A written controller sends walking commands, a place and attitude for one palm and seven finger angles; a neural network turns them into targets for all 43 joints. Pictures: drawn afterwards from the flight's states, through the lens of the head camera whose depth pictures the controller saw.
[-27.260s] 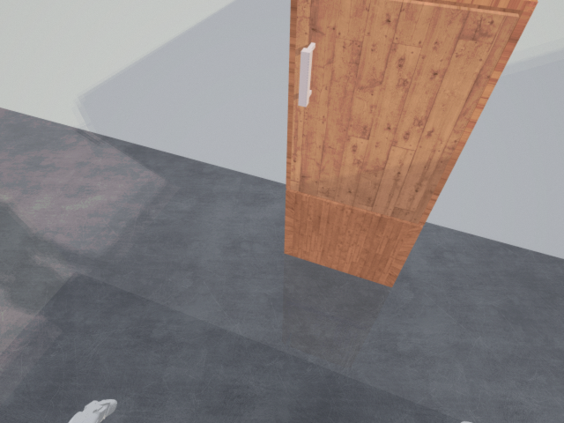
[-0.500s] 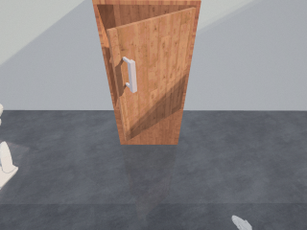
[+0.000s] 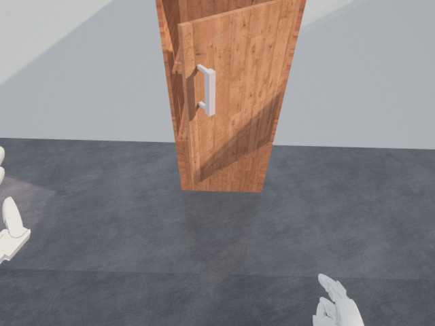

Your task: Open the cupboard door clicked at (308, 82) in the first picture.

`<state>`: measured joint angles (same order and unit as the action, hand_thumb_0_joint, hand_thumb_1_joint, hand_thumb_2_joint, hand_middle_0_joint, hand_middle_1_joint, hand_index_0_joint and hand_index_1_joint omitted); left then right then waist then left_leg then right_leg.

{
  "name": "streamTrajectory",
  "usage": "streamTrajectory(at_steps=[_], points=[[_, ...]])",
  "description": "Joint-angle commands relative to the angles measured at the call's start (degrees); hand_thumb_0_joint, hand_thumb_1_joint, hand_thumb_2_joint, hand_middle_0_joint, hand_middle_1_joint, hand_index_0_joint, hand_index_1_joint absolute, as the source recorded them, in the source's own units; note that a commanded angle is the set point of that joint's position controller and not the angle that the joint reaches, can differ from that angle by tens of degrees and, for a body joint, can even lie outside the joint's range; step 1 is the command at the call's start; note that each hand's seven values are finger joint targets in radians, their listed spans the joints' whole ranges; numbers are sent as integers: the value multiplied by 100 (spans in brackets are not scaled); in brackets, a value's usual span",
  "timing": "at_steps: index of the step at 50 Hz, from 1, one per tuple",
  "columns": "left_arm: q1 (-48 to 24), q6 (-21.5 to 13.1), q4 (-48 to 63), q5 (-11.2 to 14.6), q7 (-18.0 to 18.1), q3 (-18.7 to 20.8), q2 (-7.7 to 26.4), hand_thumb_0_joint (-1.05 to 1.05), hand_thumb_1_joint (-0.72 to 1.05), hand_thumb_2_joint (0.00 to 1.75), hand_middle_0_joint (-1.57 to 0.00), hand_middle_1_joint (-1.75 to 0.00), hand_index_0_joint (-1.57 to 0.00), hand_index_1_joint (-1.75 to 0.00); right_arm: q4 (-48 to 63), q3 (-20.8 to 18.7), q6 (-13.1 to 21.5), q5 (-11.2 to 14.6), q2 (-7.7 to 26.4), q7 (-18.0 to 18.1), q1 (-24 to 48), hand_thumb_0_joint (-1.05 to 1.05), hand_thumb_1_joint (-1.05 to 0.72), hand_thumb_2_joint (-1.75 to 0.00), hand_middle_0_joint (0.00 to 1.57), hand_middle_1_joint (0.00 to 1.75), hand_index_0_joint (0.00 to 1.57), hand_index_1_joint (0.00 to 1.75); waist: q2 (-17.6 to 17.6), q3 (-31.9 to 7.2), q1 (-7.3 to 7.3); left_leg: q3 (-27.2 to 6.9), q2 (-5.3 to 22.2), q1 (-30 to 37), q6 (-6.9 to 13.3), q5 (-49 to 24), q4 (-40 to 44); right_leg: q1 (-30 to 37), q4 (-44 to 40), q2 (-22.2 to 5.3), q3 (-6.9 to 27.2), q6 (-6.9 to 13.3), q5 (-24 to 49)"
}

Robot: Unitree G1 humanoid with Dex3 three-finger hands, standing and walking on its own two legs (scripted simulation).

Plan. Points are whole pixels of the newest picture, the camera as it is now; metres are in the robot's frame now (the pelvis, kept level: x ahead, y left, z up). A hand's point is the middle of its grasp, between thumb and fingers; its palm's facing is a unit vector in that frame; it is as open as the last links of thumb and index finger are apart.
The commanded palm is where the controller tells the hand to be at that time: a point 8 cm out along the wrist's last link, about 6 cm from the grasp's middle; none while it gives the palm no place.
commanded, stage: stop stepping back and stand still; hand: left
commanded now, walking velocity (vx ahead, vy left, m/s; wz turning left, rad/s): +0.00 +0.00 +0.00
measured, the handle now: (205, 90) +0.68 +0.10 +0.08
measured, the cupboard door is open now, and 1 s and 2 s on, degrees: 39 39 39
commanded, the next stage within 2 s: let the arm hang, fingers relaxed in 0.18 s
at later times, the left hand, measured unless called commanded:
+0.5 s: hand (106, 325) +0.14 +0.23 -0.12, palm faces -0.01 -0.93 -0.36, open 7.4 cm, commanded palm none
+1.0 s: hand out of the picture +0.02 +0.23 -0.16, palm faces +0.07 -0.94 -0.34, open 7.3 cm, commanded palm none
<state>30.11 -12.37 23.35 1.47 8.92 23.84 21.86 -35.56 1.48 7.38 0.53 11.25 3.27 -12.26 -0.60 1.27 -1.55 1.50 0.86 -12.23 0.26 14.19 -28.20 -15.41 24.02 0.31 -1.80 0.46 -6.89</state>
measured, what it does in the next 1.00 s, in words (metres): stands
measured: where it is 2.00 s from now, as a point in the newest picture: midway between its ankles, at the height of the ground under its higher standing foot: outside the picture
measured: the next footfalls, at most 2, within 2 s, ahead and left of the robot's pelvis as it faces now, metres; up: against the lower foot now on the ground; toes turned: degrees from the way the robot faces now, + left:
none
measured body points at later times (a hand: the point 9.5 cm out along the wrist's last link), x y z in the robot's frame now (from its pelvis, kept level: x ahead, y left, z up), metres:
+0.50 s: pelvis +0.00 +0.01 -0.01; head +0.02 -0.01 +0.44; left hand +0.14 +0.28 -0.09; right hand +0.13 -0.25 -0.14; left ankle +0.01 +0.11 -0.74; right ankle +0.07 -0.11 -0.74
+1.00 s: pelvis +0.01 -0.01 +0.00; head +0.03 -0.03 +0.45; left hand +0.02 +0.28 -0.13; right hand +0.05 -0.26 -0.16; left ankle +0.01 +0.11 -0.74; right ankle +0.07 -0.11 -0.74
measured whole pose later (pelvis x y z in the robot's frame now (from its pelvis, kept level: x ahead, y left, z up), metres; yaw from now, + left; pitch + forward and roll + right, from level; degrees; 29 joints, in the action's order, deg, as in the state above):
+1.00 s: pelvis +0.01 -0.01 +0.00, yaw +3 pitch -2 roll +0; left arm 11.5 0.5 -63.9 -0.8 0.7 1.8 15.8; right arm -61.7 -0.4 -0.8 -1.1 13.6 0.0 -13.4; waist -2.4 3.4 -0.5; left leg -1.4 -0.4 -11.1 -0.2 13.0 -25.5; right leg -14.7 24.7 -0.7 -3.9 1.5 -8.7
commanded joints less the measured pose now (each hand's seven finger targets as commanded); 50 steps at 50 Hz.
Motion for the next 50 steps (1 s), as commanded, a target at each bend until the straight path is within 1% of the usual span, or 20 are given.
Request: streamTrajectory(at_steps=[1,4,7,13,14,15,16,18,20,21,22,24,26,30,33,35,37,42,46,50], points=[[-655,-217,1030,-51,37,316,840,0,90,90,-20,-30,-20,-30,749,-332,261,-5,772,115,400,0,-90,-90,20,30,20,30,-77,-115,159,-366,236,-827,107,949,998,559,-631,-182,596,-162,-1318],[-852,-259,1576,-105,86,405,993,0,90,90,-20,-30,-20,-30,800,-311,324,-11,756,157,448,0,-90,-90,20,30,20,30,-578,-317,105,-507,345,-988,157,961,1336,1047,-182,-63,342,-193,-791],[-659,-289,1866,-135,140,679,1237,0,90,90,-20,-30,-20,-30,834,-312,368,-27,725,169,457,0,-90,-90,20,30,20,30,-828,-442,48,-563,398,-1211,179,859,1440,1467,128,-28,211,-208,-339],[21,-341,1416,-26,119,628,943,0,90,90,-20,-30,-20,-30,775,-328,345,-23,676,94,349,0,-90,-90,20,30,20,30,-291,-422,105,-357,202,-938,5,40,908,1270,-161,-220,433,-94,183],[-520,642,-3152,-429,-744,-1798,127,0,90,90,-20,-30,-20,-30,-759,-670,446,-31,1707,-386,685,0,-90,-90,20,30,20,30,-57,167,432,-457,189,-1064,57,-1020,-255,123,474,-750,254,107,938],[-559,1044,-3297,-340,-857,-1616,65,0,90,90,-20,-30,-20,-30,-773,-651,102,-15,1368,-405,132,0,-90,-90,20,30,20,30,-96,-275,375,-390,256,-420,-5,-1464,-221,-218,407,-756,535,226,663],[-567,1155,-3188,-321,-885,-1625,43,0,90,90,-20,-30,-20,-30,-647,-641,8,-44,1406,-384,76,0,-90,-90,20,30,20,30,-334,-239,373,-496,387,-411,80,-1438,-106,-376,513,-614,370,170,120],[-1039,1167,-3535,-345,-884,-1690,12,0,90,90,-20,-30,-20,-30,-652,-597,-173,-118,1481,-357,195,0,-90,-90,20,30,20,30,-188,-270,286,-1055,710,-1058,393,-1256,375,-133,1110,-294,134,125,-644],[-1289,1159,-4142,-372,-882,-1718,174,0,90,90,-20,-30,-20,-30,-688,-562,-278,-176,1624,-341,437,0,-90,-90,20,30,20,30,533,-289,161,-1309,807,-1277,539,-1125,523,279,1170,-245,231,118,-704],[-1399,1157,-4477,-386,-885,-1725,279,0,90,90,-20,-30,-20,-30,-743,-558,-329,-185,1655,-340,479,0,-90,-90,20,30,20,30,949,-390,113,-1233,705,-1215,500,-963,421,423,954,-337,312,138,-545],[-1482,1156,-4811,-397,-882,-1756,365,0,90,90,-20,-30,-20,-30,-764,-545,-390,-183,1610,-349,468,0,-90,-90,20,30,20,30,1097,-429,96,-1048,506,-1044,415,-795,266,373,689,-504,469,217,-374],[-1742,1184,-5460,-378,-865,-1850,419,0,90,90,-20,-30,-20,-30,-964,-485,-509,-173,1380,-351,287,0,-90,-90,20,30,20,30,1287,-612,215,-627,61,-646,261,-235,-126,236,201,-905,920,417,-354],[-1961,1214,-5976,-331,-842,-1972,384,0,90,90,-20,-30,-20,-30,-1186,-417,-617,-183,1171,-344,122,0,-90,-90,20,30,20,30,860,-655,301,-408,-88,-211,189,52,-278,-48,-149,-1072,1077,516,-905],[-1910,1217,-6839,-273,-806,-2071,161,0,90,90,-20,-30,-20,-30,-1522,-352,-659,-208,1085,-307,147,0,-90,-90,20,30,20,30,-732,-604,206,-792,250,-390,218,23,405,231,52,-672,701,301,-1104],[-1743,1199,-7360,-267,-785,-2018,36,0,90,90,-20,-30,-20,-30,-1689,-377,-681,-205,1103,-257,137,0,-90,-90,20,30,20,30,-1090,-497,118,-919,395,-681,217,241,719,665,41,-567,458,222,-750],[-1744,1173,-7650,-244,-799,-2050,105,0,90,90,-20,-30,-20,-30,-1856,-379,-700,-181,1122,-244,46,0,-90,-90,20,30,20,30,-975,-368,100,-871,372,-724,188,346,766,761,-107,-601,493,234,-733],[-1803,1144,-7842,-237,-801,-2044,144,0,90,90,-20,-30,-20,-30,-1971,-399,-709,-166,1142,-232,-120,0,-90,-90,20,30,20,30,-503,-220,143,-845,358,-586,172,316,729,634,-301,-639,546,284,-869],[-1902,1144,-8234,-230,-802,-2065,155,0,90,90,-20,-30,-20,-30,-2278,-411,-744,-170,1110,-237,-369,0,-90,-90,20,30,20,30,143,242,188,-733,299,-444,193,519,796,250,-713,-694,655,290,-1548],[-1978,1140,-8362,-232,-800,-2040,211,0,90,90,-20,-30,-20,-30,-2425,-412,-741,-190,1116,-241,-437,0,-90,-90,20,30,20,30,401,235,209,-678,263,-366,207,501,790,218,-851,-732,723,283,-1792],[-2060,1119,-8410,-225,-789,-2033,221,0,90,90,-20,-30,-20,-30,-2522,-391,-695,-194,1111,-246,-381,0,-90,-90,20,30,20,30,331,77,198,-688,302,-229,206,130,861,365,-754,-721,676,278,-1428]])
